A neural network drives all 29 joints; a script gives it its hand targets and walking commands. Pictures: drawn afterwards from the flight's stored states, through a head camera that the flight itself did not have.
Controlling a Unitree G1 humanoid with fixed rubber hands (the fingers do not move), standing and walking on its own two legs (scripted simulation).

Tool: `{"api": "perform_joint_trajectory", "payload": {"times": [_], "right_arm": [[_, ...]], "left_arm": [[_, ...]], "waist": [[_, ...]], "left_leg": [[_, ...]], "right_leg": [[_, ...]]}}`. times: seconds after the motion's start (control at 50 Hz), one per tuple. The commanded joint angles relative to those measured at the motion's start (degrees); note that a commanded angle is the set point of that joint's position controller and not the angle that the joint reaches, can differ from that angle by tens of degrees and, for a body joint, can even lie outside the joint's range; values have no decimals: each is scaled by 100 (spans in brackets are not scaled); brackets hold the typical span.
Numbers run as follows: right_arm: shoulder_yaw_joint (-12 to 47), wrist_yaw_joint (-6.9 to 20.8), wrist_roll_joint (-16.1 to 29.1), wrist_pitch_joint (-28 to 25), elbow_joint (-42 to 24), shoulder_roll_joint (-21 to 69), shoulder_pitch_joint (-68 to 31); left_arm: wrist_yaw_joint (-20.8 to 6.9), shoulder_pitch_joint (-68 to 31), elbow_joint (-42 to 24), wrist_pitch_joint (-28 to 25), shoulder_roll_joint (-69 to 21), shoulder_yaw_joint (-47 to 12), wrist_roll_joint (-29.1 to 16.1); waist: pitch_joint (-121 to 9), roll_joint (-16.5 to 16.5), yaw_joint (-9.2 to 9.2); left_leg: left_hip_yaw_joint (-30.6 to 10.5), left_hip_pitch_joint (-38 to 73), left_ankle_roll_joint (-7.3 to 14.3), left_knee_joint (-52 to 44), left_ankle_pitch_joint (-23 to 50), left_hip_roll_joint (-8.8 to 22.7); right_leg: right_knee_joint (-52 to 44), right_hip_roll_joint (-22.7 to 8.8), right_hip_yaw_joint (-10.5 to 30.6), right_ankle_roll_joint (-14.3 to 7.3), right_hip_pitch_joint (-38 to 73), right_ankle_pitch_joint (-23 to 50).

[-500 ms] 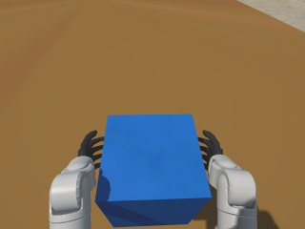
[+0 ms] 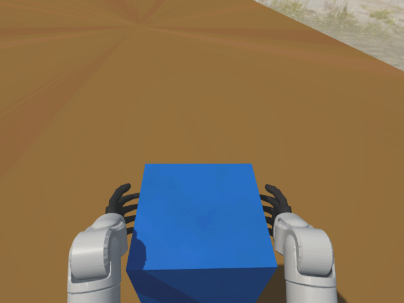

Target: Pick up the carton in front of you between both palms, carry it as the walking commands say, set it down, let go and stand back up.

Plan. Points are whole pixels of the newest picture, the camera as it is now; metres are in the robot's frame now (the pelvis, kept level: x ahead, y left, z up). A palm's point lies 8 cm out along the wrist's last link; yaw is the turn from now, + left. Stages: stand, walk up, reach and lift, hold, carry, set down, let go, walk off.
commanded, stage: carry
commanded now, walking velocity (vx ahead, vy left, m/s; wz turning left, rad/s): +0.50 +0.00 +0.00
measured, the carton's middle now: (198, 241) +0.27 +0.01 +0.03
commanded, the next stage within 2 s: none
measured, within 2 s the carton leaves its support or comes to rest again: neither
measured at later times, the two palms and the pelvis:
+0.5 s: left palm (157, 129) +0.56 +0.12 +0.10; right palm (264, 135) +0.56 -0.18 +0.09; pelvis +0.29 -0.03 +0.01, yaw +1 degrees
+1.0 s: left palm (155, 105) +0.69 +0.14 +0.10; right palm (249, 108) +0.69 -0.16 +0.10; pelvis +0.42 -0.01 +0.01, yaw +1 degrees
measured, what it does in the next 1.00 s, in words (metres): walks ahead: right foot, then left foot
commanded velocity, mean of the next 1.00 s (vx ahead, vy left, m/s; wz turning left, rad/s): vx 0.12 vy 0.00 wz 0.00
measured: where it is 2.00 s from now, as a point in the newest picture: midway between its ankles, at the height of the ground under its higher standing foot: outside the picture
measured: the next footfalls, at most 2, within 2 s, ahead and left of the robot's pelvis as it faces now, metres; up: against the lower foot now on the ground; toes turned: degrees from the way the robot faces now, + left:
right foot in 0.40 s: +0.41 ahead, -0.13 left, +0.00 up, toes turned +8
left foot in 0.66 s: +0.41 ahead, +0.09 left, +0.00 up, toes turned -3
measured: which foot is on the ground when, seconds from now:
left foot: down 0.00-0.42, up 0.44-0.64, down 0.66-1.00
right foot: down 0.00-0.00, up 0.02-0.38, down 0.40-1.00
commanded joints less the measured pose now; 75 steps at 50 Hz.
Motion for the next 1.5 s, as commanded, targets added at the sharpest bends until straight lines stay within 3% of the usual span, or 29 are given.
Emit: {"api": "perform_joint_trajectory", "payload": {"times": [0.0, 0.02, 0.04, 0.06, 0.08, 0.14, 0.18, 0.24, 0.3, 0.36, 0.38, 0.4, 0.42, 0.44, 0.46, 0.48, 0.5, 0.54, 0.6, 0.64, 0.66, 0.68, 0.7, 0.78, 0.84, 1.06, 1.22, 1.32, 1.48], "right_arm": [[3764, 1411, 2198, -39, 50, 4943, -2461], [3827, 1418, 2277, -74, -136, 5076, -2588], [3908, 1424, 2362, -125, -259, 5289, -2739], [3980, 1438, 2434, -182, -423, 5447, -2912], [4064, 1454, 2502, -232, -554, 5559, -3069], [4174, 1499, 2643, -341, -769, 5621, -3131], [4228, 1518, 2698, -353, -892, 5516, -3024], [4225, 1507, 2692, -307, -1085, 5248, -2868], [4139, 1457, 2546, -189, -1031, 4958, -2575], [4025, 1419, 2366, -56, -860, 4699, -2384], [3978, 1413, 2317, -14, -780, 4577, -2366], [3981, 1409, 2324, 49, -784, 4489, -2543], [4038, 1400, 2422, 128, -747, 4590, -2585], [4051, 1415, 2429, 123, -713, 4670, -2589], [4074, 1439, 2454, 91, -715, 4865, -2780], [4110, 1455, 2465, 42, -729, 5035, -2965], [4167, 1457, 2491, -15, -786, 5185, -3108], [4277, 1423, 2521, -119, -901, 5416, -3189], [4283, 1352, 2500, -200, -1121, 5418, -3090], [4220, 1348, 2453, -155, -1165, 5299, -2947], [4183, 1361, 2414, -120, -1093, 5240, -2888], [4129, 1377, 2336, -105, -929, 5187, -2878], [4058, 1399, 2294, -62, -701, 5157, -2718], [3914, 1456, 2247, -32, -185, 5073, -2523], [3928, 1472, 2302, -56, -170, 5151, -2720], [4079, 1440, 2458, -97, -595, 5265, -2971], [4132, 1484, 2306, -244, -247, 5248, -2777], [4065, 1536, 2063, -578, 170, 5229, -2693], [3919, 1525, 1800, -1321, 279, 5049, -2917]], "left_arm": [[-1500, -2913, -308, 105, -4972, -4149, -2427], [-1520, -2896, -202, 49, -5163, -4176, -2463], [-1537, -2913, -205, -24, -5308, -4187, -2495], [-1536, -2929, -237, -98, -5452, -4200, -2516], [-1522, -2936, -292, -168, -5540, -4209, -2494], [-1426, -2870, -505, -314, -5698, -4293, -2407], [-1357, -2717, -639, -362, -5646, -4285, -2340], [-1285, -2533, -854, -334, -5424, -4264, -2289], [-1288, -2373, -874, -194, -5121, -4188, -2287], [-1343, -2218, -685, -52, -4861, -4082, -2258], [-1365, -2232, -621, -4, -4776, -4025, -2225], [-1374, -2192, -512, 39, -4662, -3948, -2201], [-1381, -2127, -270, 22, -4595, -3836, -2180], [-1405, -2087, -270, -3, -4789, -3841, -2248], [-1427, -2244, -323, -43, -5022, -3870, -2294], [-1451, -2424, -384, -83, -5251, -3919, -2324], [-1480, -2587, -443, -125, -5432, -3965, -2372], [-1513, -2757, -575, -194, -5586, -4014, -2447], [-1508, -2753, -815, -243, -5508, -4104, -2522], [-1499, -2633, -803, -230, -5383, -4105, -2465], [-1506, -2604, -757, -201, -5299, -4095, -2417], [-1513, -2696, -762, -139, -5294, -4151, -2440], [-1516, -2638, -591, -87, -5231, -4128, -2421], [-1516, -2554, -218, -17, -5130, -4111, -2353], [-1508, -2685, -138, -49, -5217, -4100, -2358], [-1467, -2727, -375, -109, -5335, -4089, -2382], [-1507, -2589, -63, -254, -5317, -4162, -2246], [-1543, -2524, 353, -589, -5294, -4095, -2029], [-1532, -2725, 480, -1334, -5122, -3938, -1759]], "waist": [[-1304, 2112, -255], [-1304, 1585, -222], [-1384, 1038, -235], [-1311, 628, -209], [-1245, 520, -179], [-1137, 990, -186], [-1008, 1034, -192], [-833, 1059, -212], [-708, 1137, -227], [-840, 812, -125], [-1042, 632, -89], [-1446, -487, -26], [-1902, -1286, 47], [-1785, -1015, 16], [-1739, -822, 4], [-1559, -522, -36], [-1454, -479, -49], [-1553, -588, -50], [-1735, -521, -66], [-1692, -334, -78], [-1672, 8, -75], [-1542, 454, -41], [-1458, 593, -63], [-1283, 545, -83], [-1327, 542, -92], [-1498, 185, -93], [-1385, 296, -90], [-1236, 241, -91], [-875, 261, -93]], "left_leg": [[-4129, 4237, 1088, -1489, -515, 2072], [-3711, 4142, 1093, -1316, 99, 2118], [-3361, 3863, 992, -1196, 296, 2027], [-2987, 3469, 769, -1303, 59, 1954], [-2556, 3038, 578, -1502, -261, 1822], [-1702, 2593, 478, -1889, -769, 1565], [-1377, 2617, 515, -1984, -632, 1440], [-924, 2726, 422, -1849, 138, 1242], [-511, 2830, 213, -1308, 1480, 1074], [64, 2342, -262, 158, 2084, 669], [29, 1711, -490, 815, 1284, 551], [-123, 787, -642, 2024, -800, 278], [-486, -429, -708, 2879, -2649, -211], [-878, -576, -627, 3121, -2956, -70], [-1082, -547, -497, 2951, -2942, 42], [-1141, -305, -434, 2209, -2897, 211], [-1098, 8, -429, 1412, -2805, 240], [-800, 681, -451, 654, -2217, 9], [-505, 1362, -459, -389, -793, 69], [-611, 2034, -447, -895, 346, 407], [-959, 2115, -423, -786, 877, 825], [-1032, 2016, -326, -313, 1454, 937], [-1003, 1982, -292, -208, 1783, 953], [-925, 1932, -292, 81, 3004, 794], [-883, 2053, -282, 216, 3527, 750], [-770, 1882, -340, 315, 2667, 539], [-816, 1976, -299, 268, 2715, 616], [-841, 1841, -260, 257, 2029, 641], [-925, 1625, -201, -158, 602, 646]], "right_leg": [[3317, 659, 188, -25, -3849, -213], [3887, 342, 668, -172, -4136, -286], [3938, 105, 849, -262, -4131, -116], [3638, -79, 951, -296, -4014, 247], [3159, -183, 976, -280, -3751, 538], [2113, -89, 612, -183, -3316, 1054], [1291, -53, 446, -115, -3279, 1411], [303, 133, 115, -138, -3010, 2002], [-253, 339, -169, -187, -2550, 2589], [-1130, 587, -580, -201, -892, 3386], [-1024, 75, -96, -237, 73, 4115], [-534, -1157, 1280, -610, 1163, 6335], [-714, -1783, 2411, -1439, 2205, 6430], [-1064, -1837, 2402, -1479, 1800, 5909], [-1186, -1695, 2105, -1380, 1514, 5571], [-1246, -1521, 1663, -1164, 1056, 5412], [-1341, -1333, 1312, -970, 699, 5028], [-1395, -1083, 827, -870, 388, 4518], [-1143, -890, 374, -798, 191, 4043], [-891, -692, 235, -526, -266, 3136], [-731, -549, 105, -355, -413, 2755], [-711, -392, 198, -238, -455, 2826], [-571, -434, 247, -211, -465, 2996], [-84, -368, 232, -125, -538, 4261], [33, -264, 191, -68, -662, 4171], [49, -315, 316, -133, -249, 5042], [-23, -302, 344, -114, -397, 4524], [-38, -379, 398, -182, -443, 4237], [-439, -377, 485, -249, -670, 2689]]}}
